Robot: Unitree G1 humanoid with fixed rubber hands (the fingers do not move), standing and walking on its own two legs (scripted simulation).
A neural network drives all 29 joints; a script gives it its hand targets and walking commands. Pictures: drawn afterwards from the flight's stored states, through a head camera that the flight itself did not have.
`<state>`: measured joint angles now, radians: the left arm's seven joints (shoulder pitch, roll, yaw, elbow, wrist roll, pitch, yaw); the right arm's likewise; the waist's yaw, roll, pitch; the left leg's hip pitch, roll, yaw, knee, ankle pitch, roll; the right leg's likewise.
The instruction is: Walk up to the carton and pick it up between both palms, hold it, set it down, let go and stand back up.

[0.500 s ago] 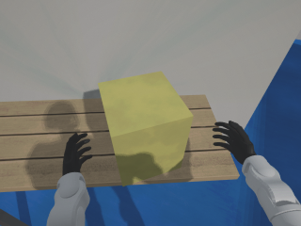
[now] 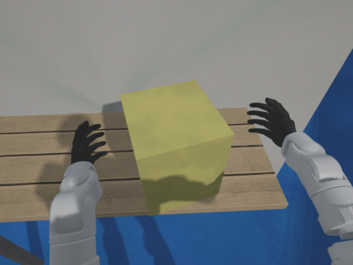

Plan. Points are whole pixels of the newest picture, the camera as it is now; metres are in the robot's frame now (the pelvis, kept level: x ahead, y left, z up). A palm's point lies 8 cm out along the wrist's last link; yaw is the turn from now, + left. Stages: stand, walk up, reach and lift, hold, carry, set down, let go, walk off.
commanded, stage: reach and lift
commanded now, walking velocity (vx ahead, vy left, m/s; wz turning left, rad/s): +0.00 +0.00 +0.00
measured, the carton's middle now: (172, 148) +0.41 +0.05 +0.04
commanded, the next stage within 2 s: none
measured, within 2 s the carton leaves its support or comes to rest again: neither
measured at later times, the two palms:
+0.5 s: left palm (73, 136) +0.33 +0.24 +0.17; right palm (268, 97) +0.44 -0.16 +0.18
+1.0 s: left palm (69, 114) +0.37 +0.25 +0.19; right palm (250, 72) +0.49 -0.13 +0.22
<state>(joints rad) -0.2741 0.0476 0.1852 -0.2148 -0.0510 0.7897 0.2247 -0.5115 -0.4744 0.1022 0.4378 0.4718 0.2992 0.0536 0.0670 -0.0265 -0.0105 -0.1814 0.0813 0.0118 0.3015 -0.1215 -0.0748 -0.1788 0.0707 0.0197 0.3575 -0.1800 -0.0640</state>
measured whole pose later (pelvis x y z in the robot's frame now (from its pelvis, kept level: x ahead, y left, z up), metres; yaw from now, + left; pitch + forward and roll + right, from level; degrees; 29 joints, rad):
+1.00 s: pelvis +0.01 +0.00 +0.00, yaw +2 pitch +8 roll +0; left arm -0.77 0.14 0.22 0.21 -0.12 0.76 0.23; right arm -1.09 -0.53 0.19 0.90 0.52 0.36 0.07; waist 0.17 0.00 -0.10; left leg -0.36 0.08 -0.03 0.34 -0.13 -0.08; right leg -0.33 0.07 0.00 0.35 -0.17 -0.06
